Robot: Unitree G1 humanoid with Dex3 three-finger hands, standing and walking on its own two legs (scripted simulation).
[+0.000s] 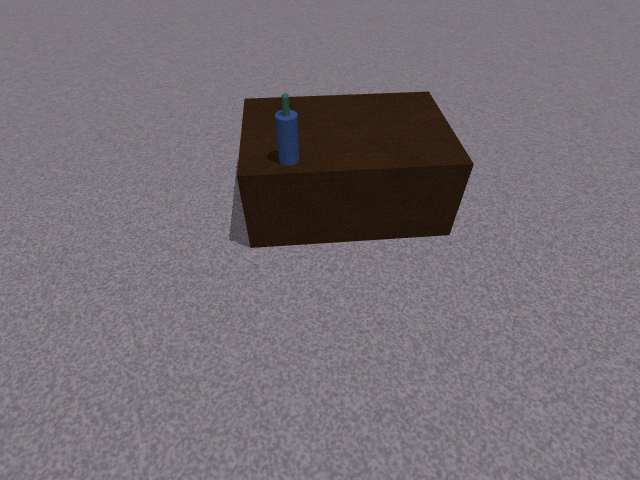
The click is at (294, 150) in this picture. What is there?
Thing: necked bottle
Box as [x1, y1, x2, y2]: [275, 93, 299, 165]
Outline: 284,93 281,97 282,109 275,114 279,161 283,164 289,165 296,163 299,159 297,114 296,112 288,108 288,96
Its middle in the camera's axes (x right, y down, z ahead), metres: -0.13 -0.42 +1.41
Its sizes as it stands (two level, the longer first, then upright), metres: 0.080 0.080 0.265
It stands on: a support 0.39 m high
